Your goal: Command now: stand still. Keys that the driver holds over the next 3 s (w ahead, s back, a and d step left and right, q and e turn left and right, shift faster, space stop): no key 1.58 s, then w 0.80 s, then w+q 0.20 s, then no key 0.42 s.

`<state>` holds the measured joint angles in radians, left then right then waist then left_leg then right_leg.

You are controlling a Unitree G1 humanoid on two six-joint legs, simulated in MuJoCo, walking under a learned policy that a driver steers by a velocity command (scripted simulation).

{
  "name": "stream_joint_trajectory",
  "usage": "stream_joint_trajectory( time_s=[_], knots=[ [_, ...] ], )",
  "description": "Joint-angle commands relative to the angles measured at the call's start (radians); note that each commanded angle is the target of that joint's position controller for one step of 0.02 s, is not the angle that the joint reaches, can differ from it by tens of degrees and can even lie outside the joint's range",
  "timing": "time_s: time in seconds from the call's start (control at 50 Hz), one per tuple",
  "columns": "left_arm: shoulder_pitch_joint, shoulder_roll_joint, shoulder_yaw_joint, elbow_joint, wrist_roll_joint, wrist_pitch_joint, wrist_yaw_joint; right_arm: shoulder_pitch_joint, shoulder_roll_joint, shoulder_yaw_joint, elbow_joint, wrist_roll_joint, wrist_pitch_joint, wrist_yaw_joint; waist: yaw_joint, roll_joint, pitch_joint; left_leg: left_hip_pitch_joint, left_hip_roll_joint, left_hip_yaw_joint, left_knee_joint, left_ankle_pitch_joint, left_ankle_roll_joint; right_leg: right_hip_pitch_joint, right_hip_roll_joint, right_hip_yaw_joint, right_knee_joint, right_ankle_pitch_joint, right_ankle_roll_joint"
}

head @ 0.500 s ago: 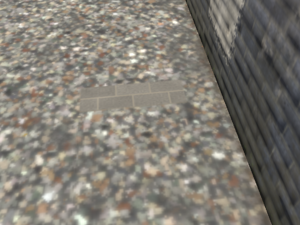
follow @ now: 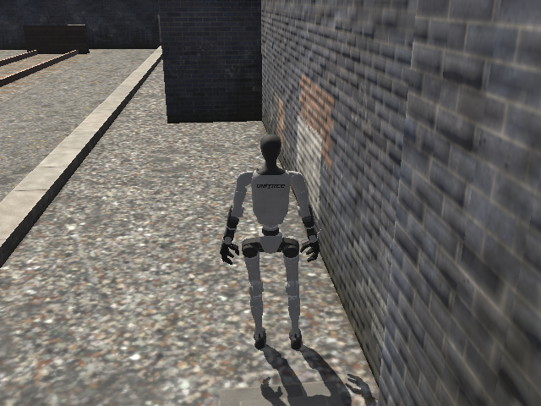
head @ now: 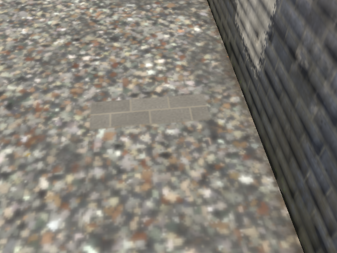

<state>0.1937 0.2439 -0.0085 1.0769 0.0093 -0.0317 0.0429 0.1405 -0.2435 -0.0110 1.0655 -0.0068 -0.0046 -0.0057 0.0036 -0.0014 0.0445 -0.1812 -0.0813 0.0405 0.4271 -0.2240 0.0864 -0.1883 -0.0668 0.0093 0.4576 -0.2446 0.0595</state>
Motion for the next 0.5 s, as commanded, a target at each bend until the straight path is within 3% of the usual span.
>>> stream_joint_trajectory(
  time_s=[0.02,0.5],
  knots=[
    [0.028,0.11,0.017,-0.022,-0.001,-0.009,0.004,-0.001,-0.115,-0.019,-0.032,0.0,-0.007,-0.003,-0.001,0.0,-0.027,0.022,0.132,-0.146,-0.113,0.107,0.016,-0.033,-0.011,0.007,-0.05,0.078,-0.019],
    [0.107,0.094,0.027,-0.018,-0.003,-0.008,0.008,0.04,-0.098,-0.024,-0.01,0.0,0.0,-0.009,-0.004,-0.002,-0.017,0.028,0.128,-0.139,-0.115,0.131,0.013,-0.05,-0.015,0.0,-0.07,0.063,-0.024]
  ],
)
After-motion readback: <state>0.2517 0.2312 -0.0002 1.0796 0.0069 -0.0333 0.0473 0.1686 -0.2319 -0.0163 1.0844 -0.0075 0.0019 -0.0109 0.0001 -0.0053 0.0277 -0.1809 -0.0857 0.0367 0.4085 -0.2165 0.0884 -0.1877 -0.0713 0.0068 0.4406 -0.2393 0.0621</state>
